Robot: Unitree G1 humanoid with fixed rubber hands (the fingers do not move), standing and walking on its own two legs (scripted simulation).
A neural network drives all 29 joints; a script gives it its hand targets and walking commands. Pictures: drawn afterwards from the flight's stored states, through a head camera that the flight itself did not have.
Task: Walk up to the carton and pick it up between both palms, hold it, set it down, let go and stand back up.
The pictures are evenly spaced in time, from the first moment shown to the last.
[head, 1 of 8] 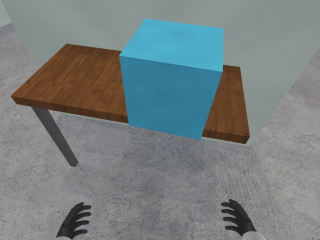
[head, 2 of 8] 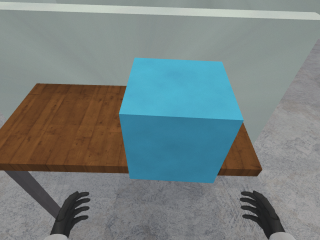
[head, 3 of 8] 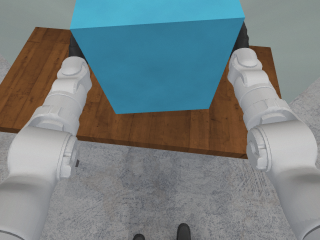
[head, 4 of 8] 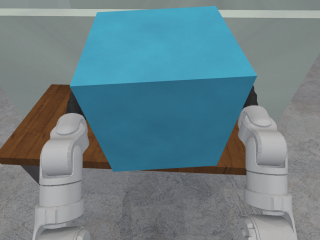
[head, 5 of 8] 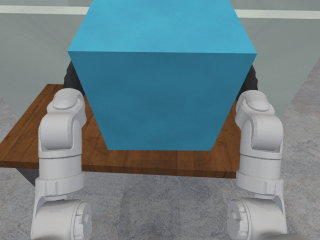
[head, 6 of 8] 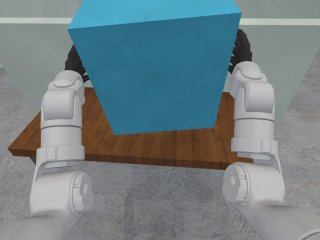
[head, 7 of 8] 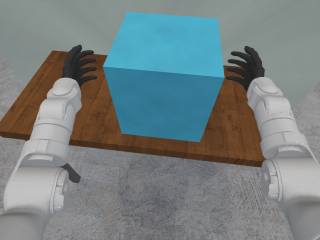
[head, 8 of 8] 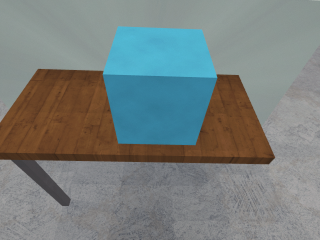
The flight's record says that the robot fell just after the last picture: no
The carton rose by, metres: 0.27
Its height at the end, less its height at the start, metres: +0.00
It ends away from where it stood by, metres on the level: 0.13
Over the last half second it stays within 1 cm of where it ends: yes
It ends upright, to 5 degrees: yes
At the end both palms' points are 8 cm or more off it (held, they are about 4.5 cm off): yes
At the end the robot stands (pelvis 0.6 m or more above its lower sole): yes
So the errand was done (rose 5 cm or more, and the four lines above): yes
